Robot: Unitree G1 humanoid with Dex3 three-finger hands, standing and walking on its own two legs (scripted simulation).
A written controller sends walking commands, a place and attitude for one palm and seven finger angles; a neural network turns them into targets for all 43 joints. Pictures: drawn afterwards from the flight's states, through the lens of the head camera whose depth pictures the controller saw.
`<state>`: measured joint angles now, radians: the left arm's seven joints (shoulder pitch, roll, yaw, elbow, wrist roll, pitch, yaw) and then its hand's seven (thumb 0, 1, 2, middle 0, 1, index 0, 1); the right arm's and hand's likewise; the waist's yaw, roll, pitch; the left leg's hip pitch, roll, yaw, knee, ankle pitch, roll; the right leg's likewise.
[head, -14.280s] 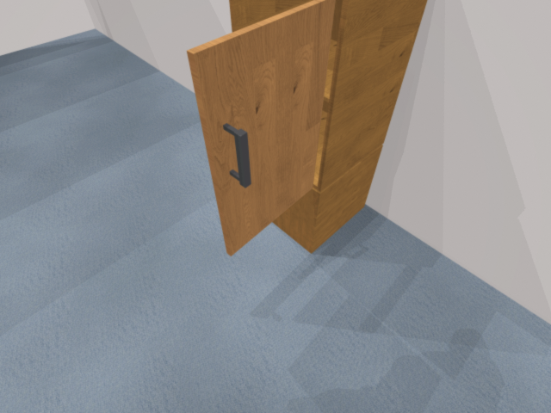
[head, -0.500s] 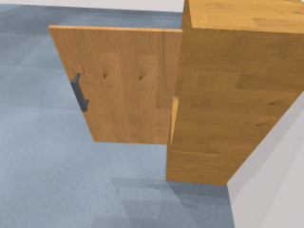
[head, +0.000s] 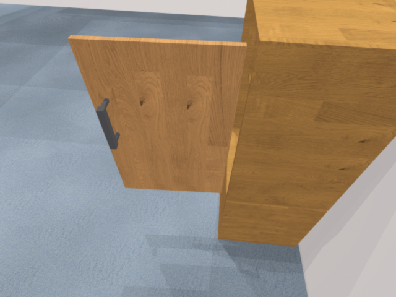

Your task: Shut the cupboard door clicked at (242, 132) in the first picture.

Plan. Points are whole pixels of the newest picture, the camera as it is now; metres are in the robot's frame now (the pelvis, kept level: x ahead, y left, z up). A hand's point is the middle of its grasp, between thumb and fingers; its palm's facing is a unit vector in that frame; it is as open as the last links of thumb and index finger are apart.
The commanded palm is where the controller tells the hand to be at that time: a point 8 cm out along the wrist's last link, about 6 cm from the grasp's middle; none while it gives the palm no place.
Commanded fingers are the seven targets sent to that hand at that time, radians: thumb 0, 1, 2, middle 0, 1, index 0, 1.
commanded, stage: shuffle to correct the standing spot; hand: left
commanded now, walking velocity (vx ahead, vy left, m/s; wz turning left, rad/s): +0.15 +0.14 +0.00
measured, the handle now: (109, 124) +0.52 +0.29 +0.02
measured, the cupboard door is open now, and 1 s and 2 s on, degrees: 93 93 93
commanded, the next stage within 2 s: come to a stop and stand still in 0.48 s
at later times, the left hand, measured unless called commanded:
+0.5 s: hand out of the picture +0.10 +0.21 -0.17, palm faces +0.09 -0.97 -0.23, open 7.3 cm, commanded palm none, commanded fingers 0.00 0.90 0.90 -0.20 -0.30 -0.20 -0.30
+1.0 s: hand out of the picture +0.15 +0.28 -0.17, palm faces +0.05 -0.97 -0.26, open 7.3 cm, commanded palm none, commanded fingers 0.00 0.90 0.90 -0.20 -0.30 -0.20 -0.30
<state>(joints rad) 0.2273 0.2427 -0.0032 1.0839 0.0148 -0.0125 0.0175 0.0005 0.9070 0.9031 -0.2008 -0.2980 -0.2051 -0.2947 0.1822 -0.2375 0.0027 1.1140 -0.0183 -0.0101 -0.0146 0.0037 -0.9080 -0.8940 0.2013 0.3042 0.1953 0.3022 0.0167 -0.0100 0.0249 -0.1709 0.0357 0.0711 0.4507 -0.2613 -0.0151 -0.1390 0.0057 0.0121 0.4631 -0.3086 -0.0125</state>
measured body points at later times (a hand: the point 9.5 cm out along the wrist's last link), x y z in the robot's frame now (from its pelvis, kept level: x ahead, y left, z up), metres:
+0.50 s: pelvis +0.08 +0.03 -0.01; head +0.10 +0.01 +0.44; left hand +0.09 +0.26 -0.16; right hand +0.04 -0.19 -0.18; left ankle +0.01 +0.14 -0.68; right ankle +0.06 -0.07 -0.74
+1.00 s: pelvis +0.10 +0.07 -0.01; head +0.14 +0.08 +0.44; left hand +0.14 +0.33 -0.15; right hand +0.21 -0.15 -0.15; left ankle +0.16 +0.21 -0.74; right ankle +0.08 -0.03 -0.71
